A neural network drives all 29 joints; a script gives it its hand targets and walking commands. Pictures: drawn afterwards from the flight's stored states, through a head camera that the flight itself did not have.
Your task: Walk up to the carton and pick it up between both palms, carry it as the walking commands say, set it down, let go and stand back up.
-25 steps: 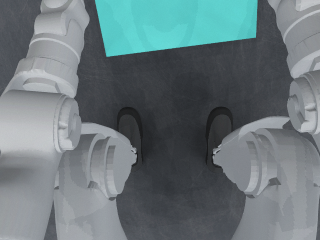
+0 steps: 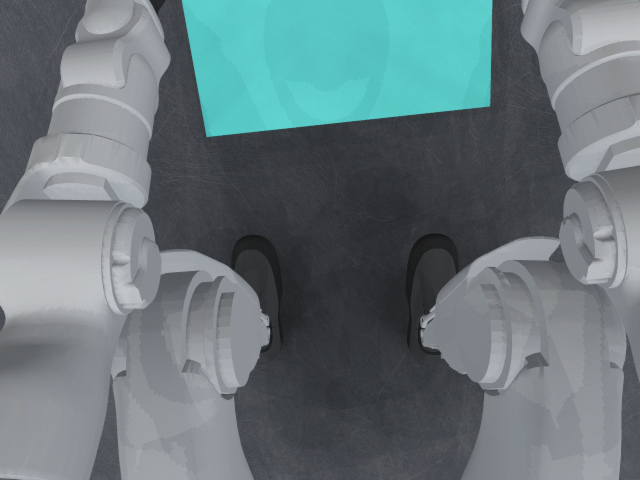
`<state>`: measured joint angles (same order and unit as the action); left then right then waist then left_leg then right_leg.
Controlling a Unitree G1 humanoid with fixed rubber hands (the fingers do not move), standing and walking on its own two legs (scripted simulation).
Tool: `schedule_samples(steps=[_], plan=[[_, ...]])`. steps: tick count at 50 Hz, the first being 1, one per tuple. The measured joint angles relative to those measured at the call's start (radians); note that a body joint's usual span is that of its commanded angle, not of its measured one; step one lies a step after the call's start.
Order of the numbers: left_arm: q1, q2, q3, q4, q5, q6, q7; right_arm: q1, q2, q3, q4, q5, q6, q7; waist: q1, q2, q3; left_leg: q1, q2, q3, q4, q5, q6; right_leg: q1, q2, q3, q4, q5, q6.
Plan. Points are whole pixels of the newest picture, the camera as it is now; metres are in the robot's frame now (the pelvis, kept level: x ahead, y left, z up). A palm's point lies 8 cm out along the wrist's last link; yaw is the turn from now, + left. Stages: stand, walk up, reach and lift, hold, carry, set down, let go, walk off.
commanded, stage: reach and lift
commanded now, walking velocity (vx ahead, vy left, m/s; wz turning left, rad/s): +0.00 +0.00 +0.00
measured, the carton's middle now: out of the picture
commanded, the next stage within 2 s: none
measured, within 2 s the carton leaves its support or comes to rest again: leaves its support in 0.12 s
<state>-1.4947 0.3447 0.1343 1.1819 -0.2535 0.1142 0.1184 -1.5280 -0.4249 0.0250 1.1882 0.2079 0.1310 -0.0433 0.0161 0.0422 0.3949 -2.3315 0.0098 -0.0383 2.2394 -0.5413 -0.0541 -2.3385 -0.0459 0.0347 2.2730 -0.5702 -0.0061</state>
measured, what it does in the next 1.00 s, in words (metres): rises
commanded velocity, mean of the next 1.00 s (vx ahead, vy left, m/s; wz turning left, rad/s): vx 0.00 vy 0.00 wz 0.00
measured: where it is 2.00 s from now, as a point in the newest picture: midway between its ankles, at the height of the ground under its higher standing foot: (342, 318)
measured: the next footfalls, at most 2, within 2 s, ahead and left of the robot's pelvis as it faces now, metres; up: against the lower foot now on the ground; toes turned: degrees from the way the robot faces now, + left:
none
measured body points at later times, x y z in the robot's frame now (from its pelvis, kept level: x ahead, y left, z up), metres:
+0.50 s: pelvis -0.01 +0.00 +0.03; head +0.35 -0.02 +0.30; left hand +0.55 +0.16 -0.12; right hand +0.57 -0.20 -0.12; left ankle +0.12 +0.14 -0.31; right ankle +0.11 -0.13 -0.31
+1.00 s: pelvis +0.00 +0.01 +0.06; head +0.33 -0.03 +0.37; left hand +0.54 +0.16 -0.04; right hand +0.55 -0.19 -0.06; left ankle +0.12 +0.14 -0.31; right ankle +0.11 -0.13 -0.31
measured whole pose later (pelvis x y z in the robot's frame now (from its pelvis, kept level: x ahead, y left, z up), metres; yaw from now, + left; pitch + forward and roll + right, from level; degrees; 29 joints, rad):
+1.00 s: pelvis +0.00 +0.01 +0.06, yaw -2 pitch +46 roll +2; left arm -1.20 0.10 0.48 0.74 0.06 0.29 0.14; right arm -1.29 -0.27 -0.25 0.90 -0.07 0.33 -0.10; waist 0.04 0.02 0.00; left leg -2.29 0.00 -0.04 2.01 -0.52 -0.06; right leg -2.31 -0.01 0.05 2.02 -0.52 0.02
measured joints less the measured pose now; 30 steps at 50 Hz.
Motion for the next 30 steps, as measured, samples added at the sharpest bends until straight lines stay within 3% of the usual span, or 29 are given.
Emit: schedule_samples(steps=[11,20,30], plan=[[0.036,-0.039,-0.006,-0.059,-0.01,0.016,0.053,0.029,-0.012,0.031,-0.027,0.037,0.027,-0.043,0.011,-0.001,-0.051,0.008,-0.003,-0.006,-0.023,0.007,0.0,0.007,0.016,0.002,-0.036,0.021,0.014],[0.096,-0.087,0.097,-0.141,0.083,0.048,0.045,0.017,0.001,-0.047,-0.02,-0.041,0.057,-0.025,0.01,-0.02,-0.121,0.031,0.004,0.001,-0.073,0.014,0.001,0.023,0.022,0.004,-0.082,0.032,0.012],[0.163,-0.121,0.186,-0.266,0.167,0.112,0.027,0.074,0.037,-0.123,-0.111,-0.121,0.107,-0.008,0.009,-0.028,-0.185,0.033,0.002,0.0,-0.123,0.019,-0.004,0.024,0.019,-0.001,-0.129,0.035,0.005]])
